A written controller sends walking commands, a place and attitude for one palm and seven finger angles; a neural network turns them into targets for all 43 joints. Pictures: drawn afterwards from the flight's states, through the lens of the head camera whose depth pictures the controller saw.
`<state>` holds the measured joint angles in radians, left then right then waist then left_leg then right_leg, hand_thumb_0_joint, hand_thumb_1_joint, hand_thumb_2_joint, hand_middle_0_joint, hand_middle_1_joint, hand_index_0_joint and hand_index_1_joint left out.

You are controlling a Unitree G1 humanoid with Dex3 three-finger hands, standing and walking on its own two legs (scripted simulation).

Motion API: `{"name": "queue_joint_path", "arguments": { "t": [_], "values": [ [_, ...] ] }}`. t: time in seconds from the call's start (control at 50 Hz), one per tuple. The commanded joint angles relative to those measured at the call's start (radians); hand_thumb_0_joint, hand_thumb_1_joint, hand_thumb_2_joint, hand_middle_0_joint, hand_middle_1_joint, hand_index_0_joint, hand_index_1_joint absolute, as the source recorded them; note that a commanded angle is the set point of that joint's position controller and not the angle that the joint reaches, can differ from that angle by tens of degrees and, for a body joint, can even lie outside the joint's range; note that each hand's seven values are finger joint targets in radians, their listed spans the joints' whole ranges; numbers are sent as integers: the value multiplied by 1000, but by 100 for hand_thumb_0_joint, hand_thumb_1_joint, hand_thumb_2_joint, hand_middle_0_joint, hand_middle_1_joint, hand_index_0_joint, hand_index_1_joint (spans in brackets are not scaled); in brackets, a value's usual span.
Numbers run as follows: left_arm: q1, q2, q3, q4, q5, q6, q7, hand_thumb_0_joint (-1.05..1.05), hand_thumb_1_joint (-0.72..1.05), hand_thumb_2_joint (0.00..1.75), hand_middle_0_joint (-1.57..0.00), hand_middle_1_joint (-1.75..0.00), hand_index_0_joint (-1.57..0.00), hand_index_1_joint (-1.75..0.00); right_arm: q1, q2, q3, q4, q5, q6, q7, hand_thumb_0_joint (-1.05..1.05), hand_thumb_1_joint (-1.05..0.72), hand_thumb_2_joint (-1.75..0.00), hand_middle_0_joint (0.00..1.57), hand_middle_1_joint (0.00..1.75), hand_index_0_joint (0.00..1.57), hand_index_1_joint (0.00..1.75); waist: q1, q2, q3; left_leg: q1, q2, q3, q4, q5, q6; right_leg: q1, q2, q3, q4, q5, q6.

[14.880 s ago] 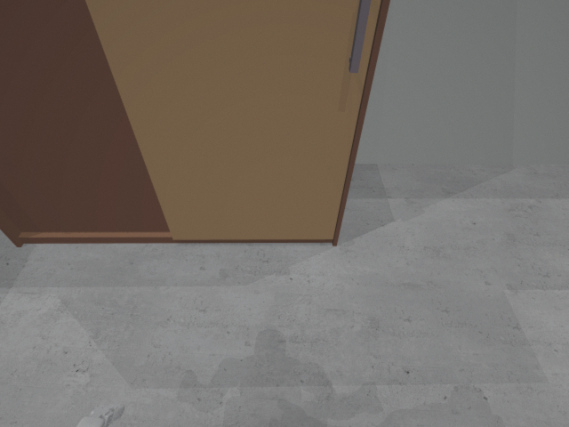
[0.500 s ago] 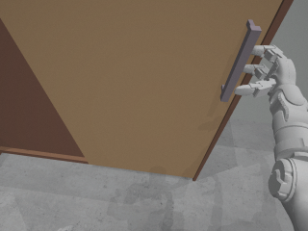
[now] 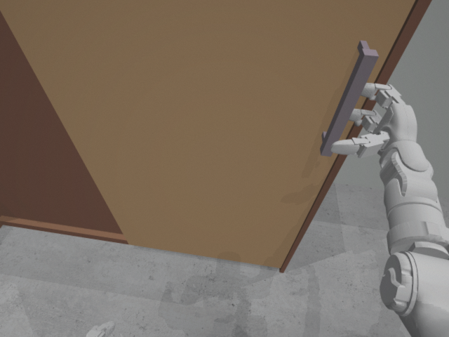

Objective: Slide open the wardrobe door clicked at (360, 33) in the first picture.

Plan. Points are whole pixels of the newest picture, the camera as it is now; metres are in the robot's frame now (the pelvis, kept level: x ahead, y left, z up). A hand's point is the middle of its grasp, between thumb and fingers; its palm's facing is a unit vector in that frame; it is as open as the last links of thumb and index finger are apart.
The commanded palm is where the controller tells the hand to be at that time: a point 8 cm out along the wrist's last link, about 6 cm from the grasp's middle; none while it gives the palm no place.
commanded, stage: slide the fingers in behind the handle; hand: right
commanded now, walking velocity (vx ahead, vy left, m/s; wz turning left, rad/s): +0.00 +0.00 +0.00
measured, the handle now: (342, 104) +0.51 -0.15 +0.17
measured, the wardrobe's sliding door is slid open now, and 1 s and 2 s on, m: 0.00 0.00 0.00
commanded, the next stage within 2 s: grip the handle and tug to test in 1.24 s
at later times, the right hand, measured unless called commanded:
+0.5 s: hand (343, 122) +0.45 -0.14 +0.18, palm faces +0.03 +1.00 +0.01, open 13.9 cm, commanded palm +0.42 -0.19 +0.18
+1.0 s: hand (334, 119) +0.46 -0.12 +0.18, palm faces +0.03 +1.00 +0.01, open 13.9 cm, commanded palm +0.43 -0.18 +0.18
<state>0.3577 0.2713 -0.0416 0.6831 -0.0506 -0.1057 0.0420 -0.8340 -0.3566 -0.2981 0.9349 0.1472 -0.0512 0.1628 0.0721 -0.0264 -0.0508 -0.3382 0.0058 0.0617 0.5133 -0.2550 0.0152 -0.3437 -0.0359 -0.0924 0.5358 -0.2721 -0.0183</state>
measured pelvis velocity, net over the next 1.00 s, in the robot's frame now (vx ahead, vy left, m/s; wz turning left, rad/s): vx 0.00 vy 0.01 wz -0.01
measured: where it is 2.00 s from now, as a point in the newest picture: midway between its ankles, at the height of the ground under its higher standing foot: outside the picture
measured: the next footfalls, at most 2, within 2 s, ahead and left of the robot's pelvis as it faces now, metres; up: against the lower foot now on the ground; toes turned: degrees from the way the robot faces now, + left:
none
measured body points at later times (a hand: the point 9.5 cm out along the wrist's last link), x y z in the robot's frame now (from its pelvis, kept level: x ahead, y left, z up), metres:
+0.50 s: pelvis +0.01 +0.00 +0.00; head +0.02 +0.01 +0.45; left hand +0.12 +0.25 -0.11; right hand +0.44 -0.19 +0.18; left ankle +0.00 +0.11 -0.73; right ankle +0.00 -0.11 -0.73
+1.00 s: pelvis +0.00 +0.01 +0.00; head +0.01 +0.02 +0.45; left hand +0.09 +0.26 -0.12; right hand +0.45 -0.18 +0.18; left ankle +0.00 +0.11 -0.73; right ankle +0.00 -0.11 -0.73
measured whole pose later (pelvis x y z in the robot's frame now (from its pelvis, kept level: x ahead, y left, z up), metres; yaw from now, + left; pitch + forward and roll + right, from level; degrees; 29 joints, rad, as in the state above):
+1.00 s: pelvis +0.00 +0.01 +0.00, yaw +0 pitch +3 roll +0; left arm 0.32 0.26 -0.03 0.71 -0.04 -0.09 0.05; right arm -0.84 -0.26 -0.23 0.88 0.13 -0.02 0.06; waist 0.05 -0.03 -0.04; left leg -0.30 0.00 0.07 0.48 -0.24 0.03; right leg -0.30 -0.04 -0.08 0.49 -0.24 -0.01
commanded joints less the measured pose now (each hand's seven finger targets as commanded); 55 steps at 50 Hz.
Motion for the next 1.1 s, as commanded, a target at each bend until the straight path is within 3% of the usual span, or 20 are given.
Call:
{"name": "queue_joint_path", "arguments": {
  "t": [0.0,0.06,0.1,0.18,0.3,0.38,0.4,0.44,0.5,0.62,0.68,0.7,0.76,0.8,0.86,0.92,0.96,0.98,1.0,1.08],
  "values": [
    [0,144,58,-121,1,-41,15,0,90,90,-20,-30,-20,-30,-510,-208,3,-283,-3,-65,-19,0,50,-30,30,120,30,120,-9,19,-297,102,-21,-40,-50,278,18,157,9,79,-57,223,-28],
    [-10,137,62,-119,2,-46,12,0,90,90,-20,-30,-20,-30,-500,-159,20,-333,11,-63,-24,0,50,-30,30,120,30,120,-17,-23,-351,103,-24,-35,-41,319,23,222,6,88,-52,298,-17],
    [-9,141,63,-117,2,-41,13,0,90,90,-20,-30,-20,-30,-481,-143,26,-329,26,-49,-23,0,50,-30,30,120,30,120,-11,40,-349,118,-25,-32,-43,348,19,222,4,86,-45,325,-22],
    [-34,132,58,-114,-2,-31,11,0,90,90,-20,-30,-20,-30,-478,-89,69,-320,16,-3,-33,0,50,-30,30,120,30,120,-11,15,-294,97,-22,-27,-49,329,18,203,7,85,-58,302,-17],
    [-53,128,56,-122,8,-15,15,0,90,90,-20,-30,-20,-30,-469,-145,8,-376,4,-2,-81,0,50,-30,30,120,30,120,-35,45,-325,154,-17,-34,-49,348,21,195,12,83,-60,309,-21],
    [-69,115,51,-125,8,-11,17,0,90,90,-20,-30,-20,-30,-480,-106,44,-386,-5,-8,-87,0,50,-30,30,120,30,120,-29,26,-317,160,-15,-40,-53,365,19,192,17,72,-66,298,-22],
    [-62,118,53,-124,10,-12,17,0,90,90,-20,-30,-20,-30,-489,-107,45,-385,-7,-11,-87,0,50,-30,30,120,30,120,-25,57,-320,165,-15,-39,-56,367,18,196,16,74,-63,303,-25],
    [-72,114,53,-124,6,-11,18,0,90,90,-20,-30,-20,-30,-485,-82,66,-386,-5,-7,-82,0,50,-30,30,120,30,120,-24,24,-324,157,-16,-41,-58,361,18,207,17,70,-66,293,-24],
    [-65,120,52,-112,6,-8,25,0,90,90,-20,-30,-20,-30,-488,-97,48,-330,5,7,-78,0,50,-30,30,120,30,120,-18,66,-291,158,-15,-42,-74,339,15,183,17,70,-71,256,-26],
    [-62,117,51,-110,8,-12,24,0,90,90,-20,-30,-20,-30,-486,-105,38,-324,4,-2,-86,0,50,-30,30,120,30,120,-25,56,-304,166,-13,-46,-74,336,15,173,21,70,-76,248,-28],
    [-65,109,49,-106,6,-17,21,0,90,90,-20,-30,-20,-30,-531,-44,96,-327,-2,-14,-88,0,50,-30,30,120,30,120,-10,19,-285,136,-15,-45,-79,310,16,185,23,70,-78,227,-25],
    [-53,116,54,-105,9,-19,20,0,90,90,-20,-30,-20,-30,-528,-60,79,-327,-2,-19,-95,0,50,-30,30,120,30,120,-11,66,-300,147,-17,-42,-78,313,15,185,19,76,-76,238,-28],
    [-62,114,53,-100,7,-22,19,0,90,90,-20,-30,-20,-30,-526,-56,76,-318,3,-22,-104,0,50,-30,30,120,30,120,-19,44,-310,149,-17,-46,-79,303,15,185,22,73,-82,224,-25],
    [-50,122,53,-90,13,-18,21,0,90,90,-20,-30,-20,-30,-523,-106,35,-275,-3,-22,-115,0,50,-30,30,120,30,120,-21,92,-298,162,-15,-50,-86,290,11,156,23,72,-85,200,-29],
    [-54,114,52,-94,10,-23,19,0,90,90,-20,-30,-20,-30,-551,-74,72,-284,-15,-35,-111,0,50,-30,30,120,30,120,-12,53,-288,149,-13,-52,-85,291,12,161,26,67,-88,195,-30],
    [-48,117,56,-94,11,-25,17,0,90,90,-20,-30,-20,-30,-525,-125,23,-286,-13,-54,-105,0,50,-30,30,120,30,120,-31,44,-341,184,-13,-57,-75,333,16,171,27,65,-80,233,-30],
    [-53,115,55,-100,10,-25,16,0,90,90,-20,-30,-20,-30,-512,-110,32,-301,-6,-58,-95,0,50,-30,30,120,30,120,-34,35,-349,196,-14,-56,-72,350,17,174,28,60,-81,241,-28],
    [-54,114,54,-101,9,-26,16,0,90,90,-20,-30,-20,-30,-506,-84,50,-286,-3,-54,-90,0,50,-30,30,120,30,120,-29,44,-331,186,-15,-53,-74,347,15,167,28,58,-83,234,-28],
    [-46,121,56,-98,9,-24,17,0,90,90,-20,-30,-20,-30,-489,-108,34,-259,-5,-50,-91,0,50,-30,30,120,30,120,-27,80,-307,180,-15,-51,-79,332,14,154,24,61,-83,224,-31],
    [-50,121,52,-101,7,-24,19,0,90,90,-20,-30,-20,-30,-515,-108,40,-250,-6,-39,-89,0,50,-30,30,120,30,120,-21,67,-268,154,-12,-56,-92,274,10,133,26,61,-95,168,-32]
  ]
}}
